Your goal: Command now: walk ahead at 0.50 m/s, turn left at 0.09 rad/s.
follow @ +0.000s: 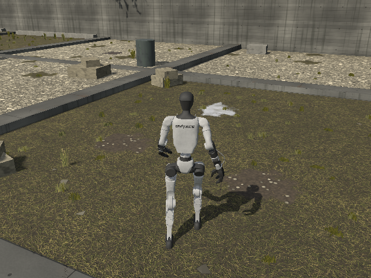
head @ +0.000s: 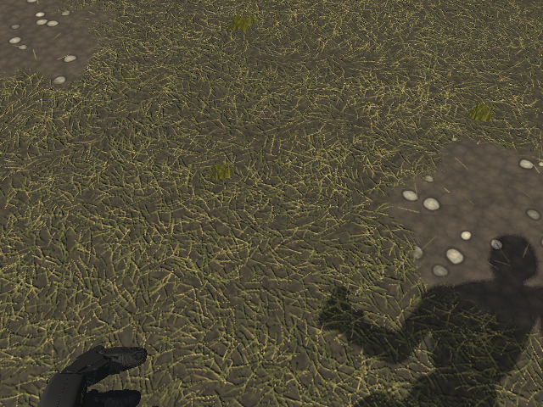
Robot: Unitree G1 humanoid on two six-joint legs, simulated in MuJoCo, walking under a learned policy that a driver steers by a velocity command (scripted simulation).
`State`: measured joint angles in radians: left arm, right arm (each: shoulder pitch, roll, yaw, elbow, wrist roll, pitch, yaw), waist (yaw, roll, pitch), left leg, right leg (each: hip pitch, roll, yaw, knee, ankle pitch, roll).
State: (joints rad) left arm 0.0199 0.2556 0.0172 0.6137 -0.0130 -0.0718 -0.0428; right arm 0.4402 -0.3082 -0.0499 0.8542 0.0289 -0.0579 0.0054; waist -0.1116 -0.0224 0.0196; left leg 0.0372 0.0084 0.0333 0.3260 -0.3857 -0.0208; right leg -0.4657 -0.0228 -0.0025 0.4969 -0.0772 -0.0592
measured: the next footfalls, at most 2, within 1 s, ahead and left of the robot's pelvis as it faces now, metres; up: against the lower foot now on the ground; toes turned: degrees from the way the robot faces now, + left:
left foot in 0.56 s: +0.42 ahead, +0.16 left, +0.00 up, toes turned +19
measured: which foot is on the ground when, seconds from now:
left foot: down 0.00-0.02, up 0.04-0.54, down 0.56-1.00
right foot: down 0.00-0.56, up 0.58-1.00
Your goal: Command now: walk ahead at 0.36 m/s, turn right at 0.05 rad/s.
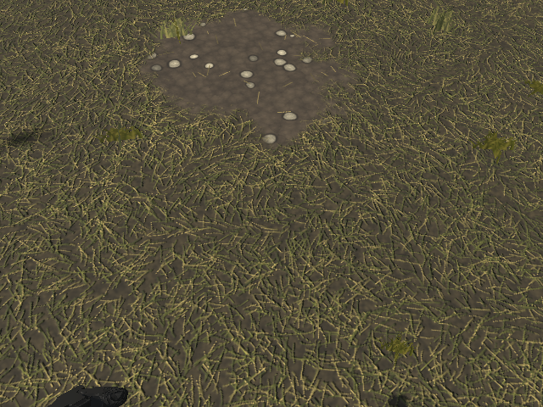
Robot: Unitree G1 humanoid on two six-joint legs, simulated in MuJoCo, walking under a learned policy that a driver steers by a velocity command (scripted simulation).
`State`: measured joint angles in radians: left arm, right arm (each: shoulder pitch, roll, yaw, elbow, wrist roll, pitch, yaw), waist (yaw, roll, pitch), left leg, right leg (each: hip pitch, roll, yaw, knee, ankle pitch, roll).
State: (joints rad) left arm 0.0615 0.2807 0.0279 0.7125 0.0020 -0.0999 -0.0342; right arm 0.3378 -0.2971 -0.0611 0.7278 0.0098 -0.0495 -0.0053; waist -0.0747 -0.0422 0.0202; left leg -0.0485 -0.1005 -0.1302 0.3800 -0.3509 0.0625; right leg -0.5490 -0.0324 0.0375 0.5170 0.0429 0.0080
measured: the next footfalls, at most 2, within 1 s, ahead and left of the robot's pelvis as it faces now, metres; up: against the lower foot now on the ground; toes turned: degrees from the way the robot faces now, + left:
right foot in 0.04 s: +0.21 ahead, -0.12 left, +0.00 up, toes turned +0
left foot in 0.54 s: +0.23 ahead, +0.09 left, +0.00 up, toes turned -9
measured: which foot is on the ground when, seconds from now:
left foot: down 0.00-0.06, up 0.08-0.52, down 0.54-1.00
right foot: up 0.00-0.02, down 0.04-0.54, up 0.56-0.84, down 0.86-1.00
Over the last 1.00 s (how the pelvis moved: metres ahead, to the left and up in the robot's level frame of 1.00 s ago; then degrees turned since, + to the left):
0.52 0.10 0.01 27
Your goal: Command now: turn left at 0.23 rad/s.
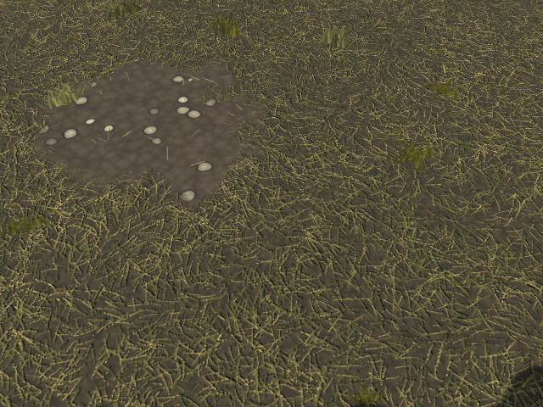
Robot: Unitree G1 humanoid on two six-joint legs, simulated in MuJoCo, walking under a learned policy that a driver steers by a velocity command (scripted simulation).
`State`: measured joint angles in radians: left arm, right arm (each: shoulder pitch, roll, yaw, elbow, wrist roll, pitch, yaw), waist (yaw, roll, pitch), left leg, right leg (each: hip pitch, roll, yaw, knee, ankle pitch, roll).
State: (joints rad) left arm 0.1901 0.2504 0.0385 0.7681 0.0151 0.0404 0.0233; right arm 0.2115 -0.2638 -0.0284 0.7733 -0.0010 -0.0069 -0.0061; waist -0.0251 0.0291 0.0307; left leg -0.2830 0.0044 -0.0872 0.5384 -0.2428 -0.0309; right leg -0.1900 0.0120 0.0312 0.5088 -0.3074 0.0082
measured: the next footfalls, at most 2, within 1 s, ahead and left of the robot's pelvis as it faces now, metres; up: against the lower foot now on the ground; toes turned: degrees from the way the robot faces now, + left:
right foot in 0.76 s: +0.10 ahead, -0.09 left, +0.00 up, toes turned +23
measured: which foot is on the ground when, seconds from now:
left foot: down 0.00-1.00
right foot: down 0.00-0.24, up 0.26-0.74, down 0.76-1.00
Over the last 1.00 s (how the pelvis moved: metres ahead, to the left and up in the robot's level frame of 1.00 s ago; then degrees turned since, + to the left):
0.15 -0.02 0.00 -17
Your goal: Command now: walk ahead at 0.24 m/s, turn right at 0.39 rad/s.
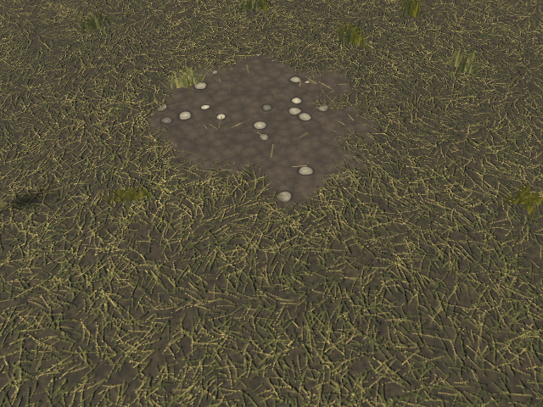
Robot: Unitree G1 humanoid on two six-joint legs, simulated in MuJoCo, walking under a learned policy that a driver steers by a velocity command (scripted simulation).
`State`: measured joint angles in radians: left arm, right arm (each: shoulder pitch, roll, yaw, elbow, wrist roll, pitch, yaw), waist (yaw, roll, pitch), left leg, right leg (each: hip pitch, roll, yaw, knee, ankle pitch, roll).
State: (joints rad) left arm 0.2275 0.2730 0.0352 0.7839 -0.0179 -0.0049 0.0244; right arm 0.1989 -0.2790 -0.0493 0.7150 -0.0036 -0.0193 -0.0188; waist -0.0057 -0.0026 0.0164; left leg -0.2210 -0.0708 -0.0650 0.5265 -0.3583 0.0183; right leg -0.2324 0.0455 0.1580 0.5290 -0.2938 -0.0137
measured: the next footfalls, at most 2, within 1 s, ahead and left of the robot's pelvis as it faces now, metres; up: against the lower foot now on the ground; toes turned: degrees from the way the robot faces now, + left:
right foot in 0.46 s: +0.30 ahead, -0.22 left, +0.00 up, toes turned -17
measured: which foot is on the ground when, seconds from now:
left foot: down 0.00-0.46, up 0.48-1.00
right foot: down 0.00-0.04, up 0.06-0.44, down 0.46-1.00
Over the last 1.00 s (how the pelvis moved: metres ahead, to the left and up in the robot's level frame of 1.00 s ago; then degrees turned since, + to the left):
0.03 0.02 0.00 13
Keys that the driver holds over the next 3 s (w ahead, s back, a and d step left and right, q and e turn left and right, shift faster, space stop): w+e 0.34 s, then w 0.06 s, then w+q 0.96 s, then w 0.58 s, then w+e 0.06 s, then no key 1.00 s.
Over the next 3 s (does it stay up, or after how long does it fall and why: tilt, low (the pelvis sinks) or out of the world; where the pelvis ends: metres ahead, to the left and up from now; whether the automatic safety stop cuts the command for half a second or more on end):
stays up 1.19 -0.06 0.00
